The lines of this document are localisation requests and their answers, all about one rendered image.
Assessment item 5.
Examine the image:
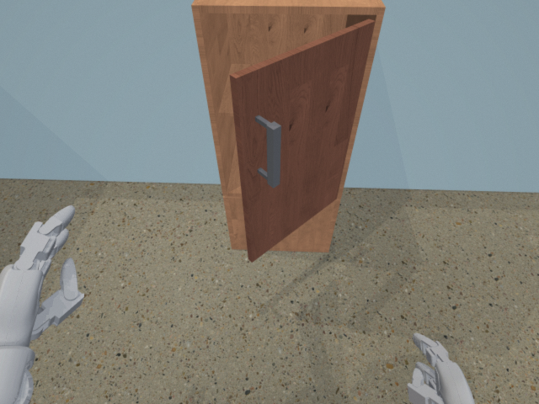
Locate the cupboard door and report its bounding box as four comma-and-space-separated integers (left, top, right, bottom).
230, 19, 376, 262

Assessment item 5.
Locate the handle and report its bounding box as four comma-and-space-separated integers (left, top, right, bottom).
255, 115, 281, 188

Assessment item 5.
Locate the right robot hand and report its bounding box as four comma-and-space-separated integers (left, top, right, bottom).
408, 333, 475, 404

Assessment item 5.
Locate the left robot hand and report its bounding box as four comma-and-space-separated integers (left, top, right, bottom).
0, 205, 84, 347

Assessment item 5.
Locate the robot left forearm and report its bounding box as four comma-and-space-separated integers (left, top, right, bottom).
0, 346, 35, 404

